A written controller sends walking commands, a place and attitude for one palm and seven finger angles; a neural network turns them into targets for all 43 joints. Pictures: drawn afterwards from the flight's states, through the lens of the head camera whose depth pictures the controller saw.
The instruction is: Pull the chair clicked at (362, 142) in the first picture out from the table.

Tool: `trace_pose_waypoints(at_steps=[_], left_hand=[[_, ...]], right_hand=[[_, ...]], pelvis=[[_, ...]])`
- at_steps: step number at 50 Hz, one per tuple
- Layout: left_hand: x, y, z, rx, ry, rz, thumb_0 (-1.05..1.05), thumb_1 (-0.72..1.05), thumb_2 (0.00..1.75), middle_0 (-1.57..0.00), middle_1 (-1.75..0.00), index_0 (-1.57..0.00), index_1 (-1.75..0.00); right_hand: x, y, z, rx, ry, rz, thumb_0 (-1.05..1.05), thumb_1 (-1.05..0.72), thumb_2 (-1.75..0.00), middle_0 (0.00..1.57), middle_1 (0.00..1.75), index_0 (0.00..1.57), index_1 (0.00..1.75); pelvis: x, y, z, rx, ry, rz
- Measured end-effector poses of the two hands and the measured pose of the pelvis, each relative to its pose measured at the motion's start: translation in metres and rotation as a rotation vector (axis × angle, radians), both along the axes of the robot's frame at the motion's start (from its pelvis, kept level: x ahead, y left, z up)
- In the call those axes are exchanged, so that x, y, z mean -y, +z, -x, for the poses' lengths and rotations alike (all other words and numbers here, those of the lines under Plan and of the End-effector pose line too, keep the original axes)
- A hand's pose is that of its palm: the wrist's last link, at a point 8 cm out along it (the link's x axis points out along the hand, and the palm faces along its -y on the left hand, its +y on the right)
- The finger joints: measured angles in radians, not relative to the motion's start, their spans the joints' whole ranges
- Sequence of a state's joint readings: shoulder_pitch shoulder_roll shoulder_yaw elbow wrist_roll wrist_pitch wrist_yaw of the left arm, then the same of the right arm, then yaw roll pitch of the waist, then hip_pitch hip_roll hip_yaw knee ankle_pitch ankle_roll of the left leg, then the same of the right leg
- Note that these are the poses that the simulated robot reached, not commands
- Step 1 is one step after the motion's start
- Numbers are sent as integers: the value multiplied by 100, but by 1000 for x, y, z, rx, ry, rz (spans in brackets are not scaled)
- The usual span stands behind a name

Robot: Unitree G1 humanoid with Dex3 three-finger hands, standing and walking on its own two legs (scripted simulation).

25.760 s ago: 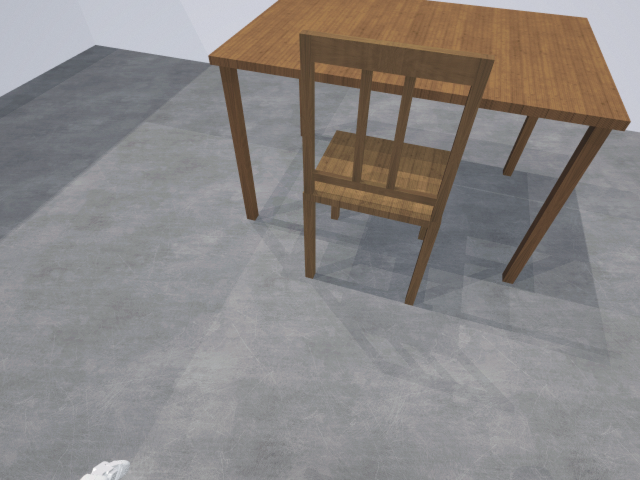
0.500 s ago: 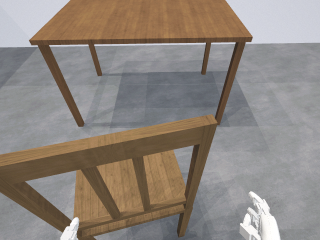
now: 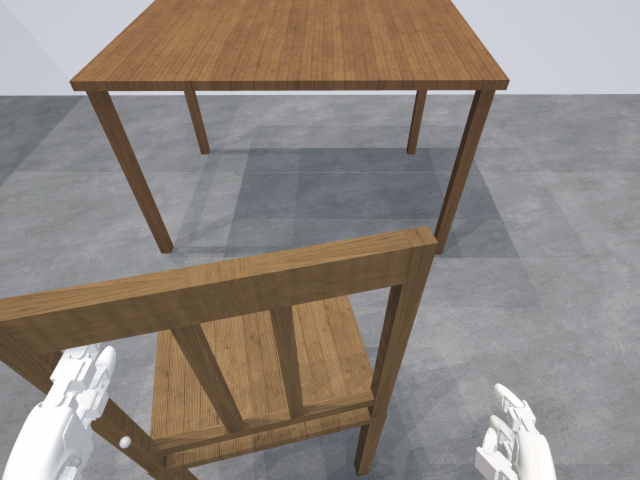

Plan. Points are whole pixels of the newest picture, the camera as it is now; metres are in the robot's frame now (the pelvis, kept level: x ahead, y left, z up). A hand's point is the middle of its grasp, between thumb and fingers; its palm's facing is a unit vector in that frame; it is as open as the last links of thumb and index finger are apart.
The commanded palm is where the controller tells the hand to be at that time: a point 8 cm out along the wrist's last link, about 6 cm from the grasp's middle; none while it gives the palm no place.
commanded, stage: draw the hand back to the body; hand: left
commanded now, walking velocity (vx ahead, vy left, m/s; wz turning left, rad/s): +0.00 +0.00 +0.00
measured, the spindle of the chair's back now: (214, 384) +0.25 +0.17 -0.02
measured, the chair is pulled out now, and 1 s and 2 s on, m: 0.62 0.61 0.62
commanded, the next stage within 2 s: step back with the hand held close in 1.04 s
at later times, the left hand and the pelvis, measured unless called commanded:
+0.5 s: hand (93, 412) +0.16 +0.24 +0.10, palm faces +0.26 -0.86 -0.43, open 11.3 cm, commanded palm +0.14 +0.29 +0.20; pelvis +0.03 +0.00 +0.05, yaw +1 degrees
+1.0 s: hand (90, 403) +0.17 +0.24 +0.10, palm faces +0.34 -0.81 -0.48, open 7.0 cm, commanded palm +0.17 +0.29 +0.23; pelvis +0.05 -0.02 +0.05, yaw +3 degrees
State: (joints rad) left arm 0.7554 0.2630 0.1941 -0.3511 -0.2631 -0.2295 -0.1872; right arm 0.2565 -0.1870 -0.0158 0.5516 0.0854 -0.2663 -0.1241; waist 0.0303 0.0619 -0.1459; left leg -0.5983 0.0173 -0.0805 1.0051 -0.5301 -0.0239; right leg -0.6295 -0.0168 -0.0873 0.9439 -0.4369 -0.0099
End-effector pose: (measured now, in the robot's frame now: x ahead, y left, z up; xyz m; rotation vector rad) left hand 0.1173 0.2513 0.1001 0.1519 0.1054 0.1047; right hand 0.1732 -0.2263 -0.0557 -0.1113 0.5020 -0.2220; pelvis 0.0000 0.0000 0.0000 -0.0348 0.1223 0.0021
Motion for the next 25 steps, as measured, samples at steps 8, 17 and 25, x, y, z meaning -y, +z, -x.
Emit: trace_pose_waypoints(at_steps=[8, 17, 25], left_hand=[[-2, 16, -3, -145, 134, -170, -1, -29, 32, -13, -7, -2, -5], [-13, 23, -7, -229, 186, -216, 0, 2, 47, -24, -16, -11, -11], [-24, 28, -14, -277, 266, -235, 0, 31, 61, -29, -23, -21, -17]], right_hand=[[-12, 26, -14, -15, 32, 29, 2, -90, -90, 20, 30, 20, 30], [-26, 39, -29, -32, 115, 36, 1, -90, -90, 20, 30, 20, 30], [-26, 38, -42, -54, 178, 40, 1, -90, -90, 21, 30, 20, 30]], pelvis=[[-3, 25, -9, 90, 4, -1], [-2, 43, -20, 152, 12, -13], [3, 50, -30, 177, 20, -22]])
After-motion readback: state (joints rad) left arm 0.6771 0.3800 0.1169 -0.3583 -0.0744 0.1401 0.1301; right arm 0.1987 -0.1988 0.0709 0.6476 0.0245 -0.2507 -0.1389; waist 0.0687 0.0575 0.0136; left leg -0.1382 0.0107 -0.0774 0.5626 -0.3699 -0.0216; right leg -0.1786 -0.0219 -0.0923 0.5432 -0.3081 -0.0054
